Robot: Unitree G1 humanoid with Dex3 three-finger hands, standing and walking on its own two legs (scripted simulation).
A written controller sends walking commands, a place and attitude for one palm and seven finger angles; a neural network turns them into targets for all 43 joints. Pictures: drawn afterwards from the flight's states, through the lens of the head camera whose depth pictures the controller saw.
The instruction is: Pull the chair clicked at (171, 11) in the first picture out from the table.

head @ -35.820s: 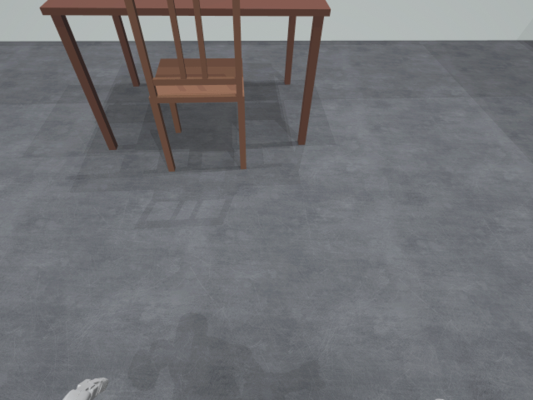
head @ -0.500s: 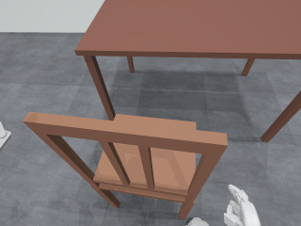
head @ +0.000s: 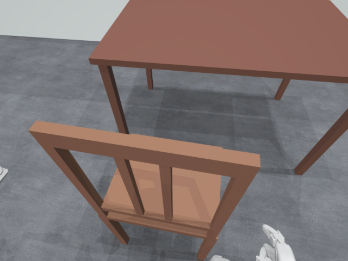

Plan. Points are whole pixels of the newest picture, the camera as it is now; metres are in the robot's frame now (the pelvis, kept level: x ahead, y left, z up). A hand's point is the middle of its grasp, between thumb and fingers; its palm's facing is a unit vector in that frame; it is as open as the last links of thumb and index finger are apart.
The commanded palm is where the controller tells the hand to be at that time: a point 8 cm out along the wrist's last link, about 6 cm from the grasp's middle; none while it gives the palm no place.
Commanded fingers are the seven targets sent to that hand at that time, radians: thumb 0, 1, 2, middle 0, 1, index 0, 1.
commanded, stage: step back with the hand held close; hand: left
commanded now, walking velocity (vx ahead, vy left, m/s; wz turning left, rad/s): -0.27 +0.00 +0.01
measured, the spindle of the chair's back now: (132, 189) +0.29 +0.13 -0.04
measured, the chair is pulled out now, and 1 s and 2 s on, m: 0.34 0.34 0.34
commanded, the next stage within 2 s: stop stepping back and stand still in 0.74 s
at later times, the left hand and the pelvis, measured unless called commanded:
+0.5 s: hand (15, 214) +0.15 +0.23 +0.18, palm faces +0.36 -0.79 -0.50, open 7.4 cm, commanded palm +0.06 +0.29 +0.20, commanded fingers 0.00 0.90 0.90 -0.20 -0.30 -0.20 -0.30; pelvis -0.08 -0.01 +0.02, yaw +0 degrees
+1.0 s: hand out of the picture +0.00 +0.26 +0.16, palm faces +0.33 -0.82 -0.47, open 7.4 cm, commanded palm -0.06 +0.30 +0.20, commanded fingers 0.00 0.90 0.90 -0.20 -0.30 -0.20 -0.30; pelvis -0.22 +0.01 +0.01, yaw -4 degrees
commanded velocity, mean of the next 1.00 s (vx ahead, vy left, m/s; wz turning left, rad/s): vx -0.26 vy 0.01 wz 0.01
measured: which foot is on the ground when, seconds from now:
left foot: down 0.00-0.80, up 0.82-1.00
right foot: down 0.00-0.16, up 0.18-0.32, down 0.34-0.58, up 0.60-0.78, down 0.80-1.00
